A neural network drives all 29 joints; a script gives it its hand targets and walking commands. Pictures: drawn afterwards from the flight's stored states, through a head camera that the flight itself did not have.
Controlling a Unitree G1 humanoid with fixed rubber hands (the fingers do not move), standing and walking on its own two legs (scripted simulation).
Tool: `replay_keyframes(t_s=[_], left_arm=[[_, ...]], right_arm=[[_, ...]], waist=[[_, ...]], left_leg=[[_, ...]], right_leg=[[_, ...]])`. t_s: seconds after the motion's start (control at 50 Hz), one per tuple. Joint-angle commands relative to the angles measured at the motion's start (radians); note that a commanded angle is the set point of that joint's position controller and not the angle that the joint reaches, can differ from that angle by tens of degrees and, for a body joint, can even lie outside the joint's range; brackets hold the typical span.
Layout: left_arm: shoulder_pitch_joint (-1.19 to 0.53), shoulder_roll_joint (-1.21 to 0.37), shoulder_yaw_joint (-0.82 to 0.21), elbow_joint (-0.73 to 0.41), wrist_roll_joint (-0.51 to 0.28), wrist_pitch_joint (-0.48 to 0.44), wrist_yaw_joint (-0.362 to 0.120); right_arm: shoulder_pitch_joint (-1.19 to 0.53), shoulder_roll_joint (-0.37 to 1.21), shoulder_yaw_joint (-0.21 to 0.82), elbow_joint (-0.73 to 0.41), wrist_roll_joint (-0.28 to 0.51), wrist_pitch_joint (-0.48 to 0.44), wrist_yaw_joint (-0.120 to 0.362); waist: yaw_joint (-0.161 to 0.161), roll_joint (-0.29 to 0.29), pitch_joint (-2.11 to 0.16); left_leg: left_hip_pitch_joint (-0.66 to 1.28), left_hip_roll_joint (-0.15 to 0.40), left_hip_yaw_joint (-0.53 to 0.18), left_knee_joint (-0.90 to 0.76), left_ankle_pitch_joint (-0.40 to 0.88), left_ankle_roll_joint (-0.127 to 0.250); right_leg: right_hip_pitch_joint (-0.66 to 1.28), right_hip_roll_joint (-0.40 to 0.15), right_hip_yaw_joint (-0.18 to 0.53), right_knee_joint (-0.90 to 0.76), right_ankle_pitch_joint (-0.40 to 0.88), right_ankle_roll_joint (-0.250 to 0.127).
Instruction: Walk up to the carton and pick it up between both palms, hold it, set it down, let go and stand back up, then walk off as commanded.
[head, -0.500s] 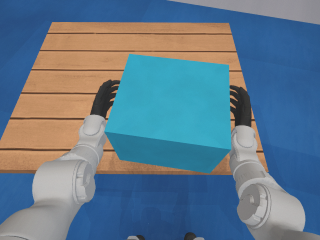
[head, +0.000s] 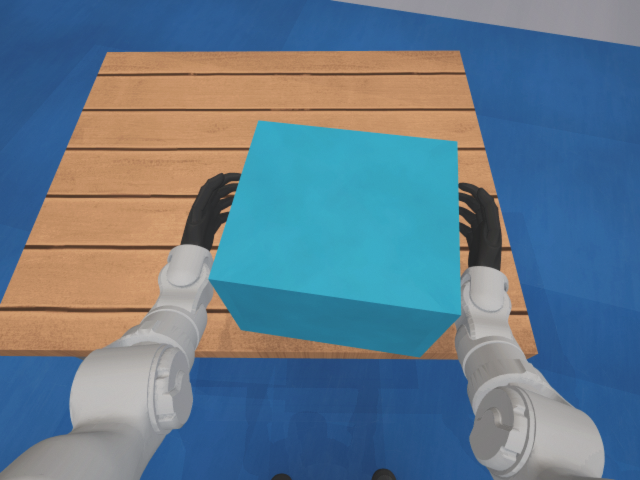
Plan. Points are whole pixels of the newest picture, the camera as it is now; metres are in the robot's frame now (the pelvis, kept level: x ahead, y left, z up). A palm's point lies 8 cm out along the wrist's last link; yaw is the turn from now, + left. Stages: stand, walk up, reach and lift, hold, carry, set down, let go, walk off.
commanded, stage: reach and lift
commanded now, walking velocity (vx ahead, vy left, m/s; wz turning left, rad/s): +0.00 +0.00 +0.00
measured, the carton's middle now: (341, 242) +0.43 -0.02 -0.03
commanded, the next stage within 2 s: none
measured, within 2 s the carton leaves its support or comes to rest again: leaves its support in 1.52 s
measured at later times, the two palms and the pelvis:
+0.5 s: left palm (202, 234) +0.42 +0.17 +0.01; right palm (481, 253) +0.39 -0.19 +0.01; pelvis +0.00 +0.00 +0.00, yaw +0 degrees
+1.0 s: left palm (197, 246) +0.39 +0.17 +0.02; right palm (484, 254) +0.38 -0.19 +0.02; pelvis -0.02 +0.00 +0.00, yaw -1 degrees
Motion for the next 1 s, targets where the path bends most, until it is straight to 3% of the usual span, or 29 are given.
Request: replay_keyframes(t_s=[0.0,0.14,0.16,0.38,0.54,0.66,0.8,0.98], left_arm=[[-0.386,-0.519,-0.137,-0.041,0.104,-0.019,-0.067],[-0.381,-0.521,-0.126,-0.034,0.118,-0.011,-0.068],[-0.369,-0.528,-0.126,-0.032,0.120,-0.012,-0.066],[-0.368,-0.551,-0.144,-0.056,0.126,-0.011,-0.056],[-0.377,-0.606,-0.196,-0.109,0.120,-0.062,-0.032],[-0.404,-0.623,-0.226,-0.135,0.111,-0.116,-0.027],[-0.482,-0.629,-0.234,-0.151,0.119,-0.163,-0.026],[-0.527,-0.626,-0.244,-0.101,0.107,-0.170,-0.024]], right_arm=[[-0.344,0.590,0.336,0.068,-0.155,0.004,0.176],[-0.336,0.594,0.319,0.059,-0.173,0.010,0.174],[-0.338,0.593,0.327,0.061,-0.171,0.007,0.175],[-0.335,0.588,0.324,0.070,-0.165,-0.007,0.175],[-0.365,0.584,0.363,0.062,-0.159,-0.094,0.168],[-0.386,0.568,0.374,0.099,-0.163,-0.171,0.158],[-0.431,0.553,0.376,0.134,-0.183,-0.235,0.155],[-0.440,0.546,0.374,0.199,-0.182,-0.234,0.150]], waist=[[-0.012,-0.006,-0.515],[-0.021,-0.022,-0.505],[-0.009,-0.018,-0.507],[-0.012,-0.003,-0.506],[0.002,0.002,-0.614],[-0.004,-0.009,-0.644],[0.002,-0.012,-0.653],[0.013,-0.013,-0.697]], left_leg=[[0.252,-0.018,0.077,-0.009,0.499,-0.035],[0.235,-0.021,0.082,-0.034,0.448,-0.025],[0.233,-0.019,0.082,-0.035,0.460,-0.026],[0.269,-0.013,0.083,-0.030,0.508,-0.035],[0.312,-0.009,0.075,0.009,0.642,-0.055],[0.304,-0.013,0.071,0.015,0.651,-0.057],[0.282,-0.013,0.084,-0.002,0.563,-0.046],[0.229,-0.022,0.097,-0.027,0.407,-0.026]], right_leg=[[0.319,0.038,-0.075,0.030,0.384,-0.039],[0.328,0.035,-0.079,0.017,0.363,-0.038],[0.328,0.035,-0.079,0.019,0.370,-0.040],[0.298,0.043,-0.089,-0.004,0.368,-0.047],[0.279,0.053,-0.092,-0.003,0.461,-0.049],[0.275,0.059,-0.093,0.001,0.500,-0.041],[0.245,0.062,-0.085,-0.011,0.433,-0.040],[0.196,0.068,-0.069,-0.025,0.292,-0.041]])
